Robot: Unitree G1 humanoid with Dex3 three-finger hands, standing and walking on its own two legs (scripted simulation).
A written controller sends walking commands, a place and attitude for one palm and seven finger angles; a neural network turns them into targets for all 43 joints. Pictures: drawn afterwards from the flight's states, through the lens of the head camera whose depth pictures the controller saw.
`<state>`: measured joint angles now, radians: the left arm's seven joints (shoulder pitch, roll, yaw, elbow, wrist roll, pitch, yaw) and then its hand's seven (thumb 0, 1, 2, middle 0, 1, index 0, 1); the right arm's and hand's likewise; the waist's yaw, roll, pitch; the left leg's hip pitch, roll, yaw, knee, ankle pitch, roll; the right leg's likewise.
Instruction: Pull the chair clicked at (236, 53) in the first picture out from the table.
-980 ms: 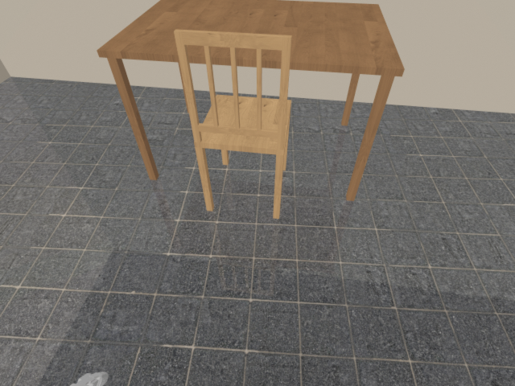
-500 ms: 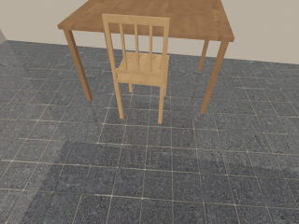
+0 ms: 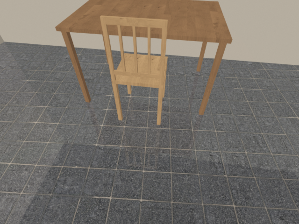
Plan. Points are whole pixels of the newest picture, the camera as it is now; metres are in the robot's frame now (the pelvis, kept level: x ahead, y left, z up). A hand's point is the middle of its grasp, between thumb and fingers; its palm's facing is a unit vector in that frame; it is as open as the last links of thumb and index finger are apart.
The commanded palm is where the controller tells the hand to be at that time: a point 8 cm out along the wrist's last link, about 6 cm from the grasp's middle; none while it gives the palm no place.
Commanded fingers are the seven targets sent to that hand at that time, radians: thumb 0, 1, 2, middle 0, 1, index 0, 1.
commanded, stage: look at it before walking up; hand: left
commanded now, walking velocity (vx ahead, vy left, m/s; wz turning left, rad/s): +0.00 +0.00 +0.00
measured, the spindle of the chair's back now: (135, 51) +1.09 +0.15 -0.09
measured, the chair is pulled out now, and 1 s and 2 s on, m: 0.00 0.00 0.00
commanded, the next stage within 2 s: walk to a spot facing it in 0.46 s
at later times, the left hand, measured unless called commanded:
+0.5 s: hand out of the picture +0.08 +0.24 -0.15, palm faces -0.02 -0.94 -0.34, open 7.4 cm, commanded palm none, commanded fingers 0.00 0.90 0.90 -0.20 -0.30 -0.20 -0.30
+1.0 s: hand out of the picture +0.05 +0.23 -0.19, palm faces +0.04 -0.99 -0.14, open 7.4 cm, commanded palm none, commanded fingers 0.00 0.90 0.90 -0.20 -0.30 -0.20 -0.30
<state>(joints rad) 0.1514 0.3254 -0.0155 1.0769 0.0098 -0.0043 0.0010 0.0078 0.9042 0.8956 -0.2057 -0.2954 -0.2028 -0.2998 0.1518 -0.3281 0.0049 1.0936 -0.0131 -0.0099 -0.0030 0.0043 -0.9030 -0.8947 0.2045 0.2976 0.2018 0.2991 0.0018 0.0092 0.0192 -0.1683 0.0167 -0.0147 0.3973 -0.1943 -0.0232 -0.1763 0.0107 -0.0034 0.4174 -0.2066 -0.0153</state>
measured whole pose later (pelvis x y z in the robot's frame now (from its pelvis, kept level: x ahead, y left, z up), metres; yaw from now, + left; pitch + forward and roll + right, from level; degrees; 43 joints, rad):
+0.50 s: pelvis +0.01 +0.00 +0.00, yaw +0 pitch -2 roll +0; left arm 0.15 0.33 -0.01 1.08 0.01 -0.01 0.00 0.01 0.90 0.90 -0.21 -0.30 -0.20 -0.30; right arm 0.14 -0.33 0.01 1.10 -0.01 -0.01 -0.01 0.00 -0.90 -0.89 0.20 0.30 0.20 0.30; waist 0.00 0.01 0.02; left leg -0.14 0.02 -0.01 0.37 -0.20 -0.03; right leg -0.15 0.02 0.00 0.39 -0.21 -0.02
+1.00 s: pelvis +0.09 +0.05 +0.00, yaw +2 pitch -1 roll -1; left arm 0.37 0.20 0.03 1.13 0.03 0.02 -0.02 0.01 0.91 0.90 -0.20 -0.29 -0.20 -0.30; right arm 0.43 -0.14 -0.01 1.11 -0.02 -0.06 -0.02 0.00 -0.91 -0.89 0.20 0.30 0.20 0.30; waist -0.01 -0.04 0.00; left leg -0.12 0.00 0.12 0.45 -0.32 0.05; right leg -0.41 -0.05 -0.04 1.05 -0.35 -0.02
